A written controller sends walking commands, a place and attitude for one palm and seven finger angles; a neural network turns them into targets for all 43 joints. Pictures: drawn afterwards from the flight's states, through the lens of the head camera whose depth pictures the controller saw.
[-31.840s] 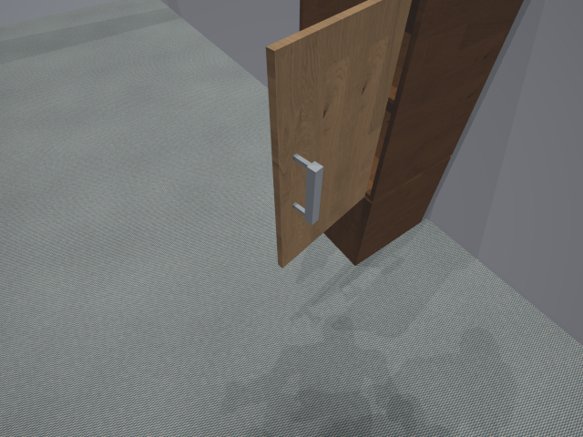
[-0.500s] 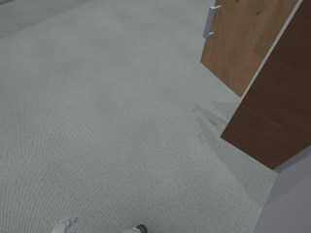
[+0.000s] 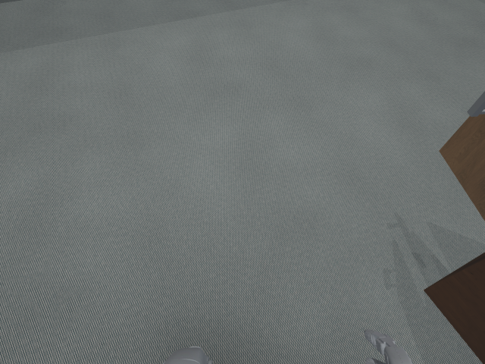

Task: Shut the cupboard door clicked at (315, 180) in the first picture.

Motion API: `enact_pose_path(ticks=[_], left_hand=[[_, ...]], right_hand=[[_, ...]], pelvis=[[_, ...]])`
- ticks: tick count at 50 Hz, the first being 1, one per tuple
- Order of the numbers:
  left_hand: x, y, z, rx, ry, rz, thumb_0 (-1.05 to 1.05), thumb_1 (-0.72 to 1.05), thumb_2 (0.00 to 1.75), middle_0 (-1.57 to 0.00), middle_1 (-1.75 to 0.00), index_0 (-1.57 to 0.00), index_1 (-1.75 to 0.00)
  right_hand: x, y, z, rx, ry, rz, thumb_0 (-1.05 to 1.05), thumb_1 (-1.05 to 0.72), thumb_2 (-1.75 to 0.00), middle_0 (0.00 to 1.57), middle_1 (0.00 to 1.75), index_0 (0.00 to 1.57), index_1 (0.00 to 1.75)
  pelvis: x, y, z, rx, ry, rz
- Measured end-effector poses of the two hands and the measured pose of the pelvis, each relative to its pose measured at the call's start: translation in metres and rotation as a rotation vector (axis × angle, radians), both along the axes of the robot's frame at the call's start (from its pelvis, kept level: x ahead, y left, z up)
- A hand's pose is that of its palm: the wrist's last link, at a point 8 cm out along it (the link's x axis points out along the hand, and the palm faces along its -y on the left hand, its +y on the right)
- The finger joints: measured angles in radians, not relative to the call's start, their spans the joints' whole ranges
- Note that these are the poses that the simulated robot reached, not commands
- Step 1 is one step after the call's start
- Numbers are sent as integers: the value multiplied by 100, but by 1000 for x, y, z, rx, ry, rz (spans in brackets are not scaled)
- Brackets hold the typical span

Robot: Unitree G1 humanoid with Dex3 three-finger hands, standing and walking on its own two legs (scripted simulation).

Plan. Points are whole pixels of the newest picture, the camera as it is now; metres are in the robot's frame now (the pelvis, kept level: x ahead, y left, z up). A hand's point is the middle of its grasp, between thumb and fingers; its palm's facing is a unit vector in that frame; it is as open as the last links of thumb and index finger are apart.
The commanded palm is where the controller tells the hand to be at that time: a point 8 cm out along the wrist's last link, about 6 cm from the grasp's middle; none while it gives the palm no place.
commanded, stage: walk to a spot facing it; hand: left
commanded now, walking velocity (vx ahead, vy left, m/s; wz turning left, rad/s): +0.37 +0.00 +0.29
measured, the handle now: out of the picture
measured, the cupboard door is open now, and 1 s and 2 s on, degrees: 70 70 70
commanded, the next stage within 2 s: turn to face it in 1.02 s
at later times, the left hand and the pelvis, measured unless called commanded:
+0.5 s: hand (181, 287) +0.26 +0.15 -0.14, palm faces +0.17 -0.96 -0.21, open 7.3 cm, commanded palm none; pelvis +0.21 -0.04 +0.02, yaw +9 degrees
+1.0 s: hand (158, 266) +0.30 +0.21 -0.18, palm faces +0.43 -0.89 -0.16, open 7.4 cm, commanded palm none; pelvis +0.39 +0.06 +0.00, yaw +21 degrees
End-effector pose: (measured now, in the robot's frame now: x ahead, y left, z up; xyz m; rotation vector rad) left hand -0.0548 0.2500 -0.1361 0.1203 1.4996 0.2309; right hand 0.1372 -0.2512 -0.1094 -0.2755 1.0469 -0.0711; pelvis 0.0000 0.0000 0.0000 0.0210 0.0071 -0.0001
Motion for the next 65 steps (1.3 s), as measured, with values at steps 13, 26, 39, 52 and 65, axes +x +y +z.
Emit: enact_pose_path(ticks=[13,26,39,52,65], left_hand=[[202,0,32,30,-328,-35,1,91,90,-20,-30,-20,-30],[293,-58,31,42,-319,50,0,92,90,-20,-30,-20,-30],[257,-80,12,-65,-51,313,1,92,90,-20,-30,-20,-30],[373,32,-3,-13,-146,347,1,91,90,-20,-30,-20,-30],[561,93,29,47,-348,217,0,91,90,-20,-30,-20,-30]], right_hand=[[-4,13,-10,51,233,-56,0,-92,-90,20,30,20,30],[92,-30,-20,57,362,-57,0,-92,-90,20,30,20,30],[320,44,-6,53,190,216,0,-92,-90,20,30,20,30],[440,134,-3,2,66,310,0,-91,-90,20,30,20,30],[415,123,-6,-4,325,140,0,-92,-90,20,30,20,30]], pelvis=[[94,-8,20,4,-19,79],[217,-45,19,-2,-7,164],[318,-12,18,-41,-8,305],[405,66,9,-32,-25,376],[498,90,24,-15,-23,334]])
